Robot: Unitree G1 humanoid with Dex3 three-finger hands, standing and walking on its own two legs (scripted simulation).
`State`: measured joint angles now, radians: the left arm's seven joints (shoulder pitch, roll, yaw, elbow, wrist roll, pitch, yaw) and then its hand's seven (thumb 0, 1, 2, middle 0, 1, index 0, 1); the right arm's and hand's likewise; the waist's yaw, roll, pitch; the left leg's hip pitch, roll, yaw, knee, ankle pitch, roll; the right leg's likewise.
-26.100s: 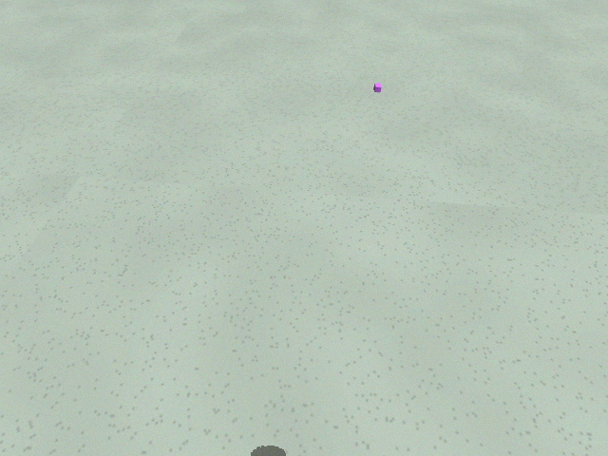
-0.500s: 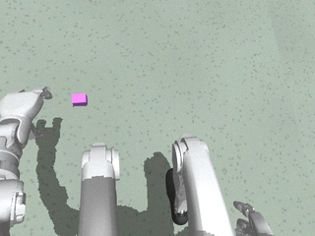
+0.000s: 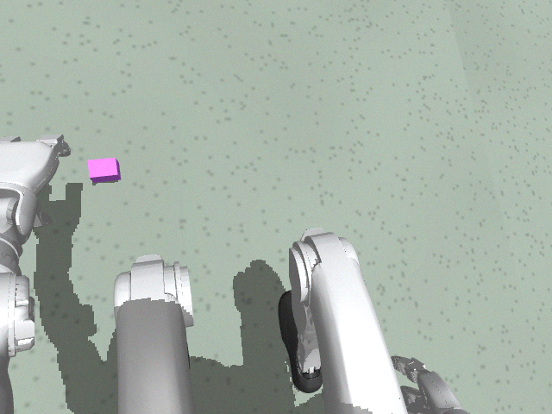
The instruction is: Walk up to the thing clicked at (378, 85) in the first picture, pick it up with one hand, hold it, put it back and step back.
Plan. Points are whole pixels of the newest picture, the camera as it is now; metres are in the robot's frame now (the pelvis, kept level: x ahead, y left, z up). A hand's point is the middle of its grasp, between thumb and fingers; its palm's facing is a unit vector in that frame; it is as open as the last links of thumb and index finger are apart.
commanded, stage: rise first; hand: left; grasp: from above
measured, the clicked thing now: (104, 170) +0.52 +0.24 -0.33
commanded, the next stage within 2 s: none
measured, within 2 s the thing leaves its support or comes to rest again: neither
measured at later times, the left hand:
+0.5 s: hand (50, 183) +0.46 +0.28 -0.20, palm faces -0.47 -0.05 -0.88, open 11.9 cm
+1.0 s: hand (56, 178) +0.47 +0.28 -0.21, palm faces -0.46 -0.04 -0.89, open 12.0 cm
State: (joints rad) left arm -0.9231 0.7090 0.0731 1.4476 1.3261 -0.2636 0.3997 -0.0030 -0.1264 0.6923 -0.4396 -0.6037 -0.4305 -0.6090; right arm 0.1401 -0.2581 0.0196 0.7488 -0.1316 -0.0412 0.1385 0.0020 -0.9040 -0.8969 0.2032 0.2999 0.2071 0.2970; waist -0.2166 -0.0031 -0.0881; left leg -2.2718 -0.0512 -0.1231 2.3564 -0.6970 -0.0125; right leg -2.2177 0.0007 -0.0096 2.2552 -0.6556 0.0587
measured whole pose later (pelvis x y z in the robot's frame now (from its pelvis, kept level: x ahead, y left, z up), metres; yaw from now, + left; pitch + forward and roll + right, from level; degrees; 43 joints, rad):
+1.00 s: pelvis +0.00 +0.00 -0.02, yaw -2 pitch +35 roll -9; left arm -1.01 0.79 0.10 1.54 1.32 -0.24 0.45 0.00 -0.18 0.74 -0.41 -0.67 -0.40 -0.68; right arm 0.15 -0.28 0.08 0.73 -0.16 -0.05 0.15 0.00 -0.91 -0.90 0.20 0.30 0.21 0.30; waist -0.28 -0.02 -0.02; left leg -2.32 -0.05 -0.16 2.43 -0.71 -0.03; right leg -2.27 0.01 -0.04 2.31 -0.65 0.06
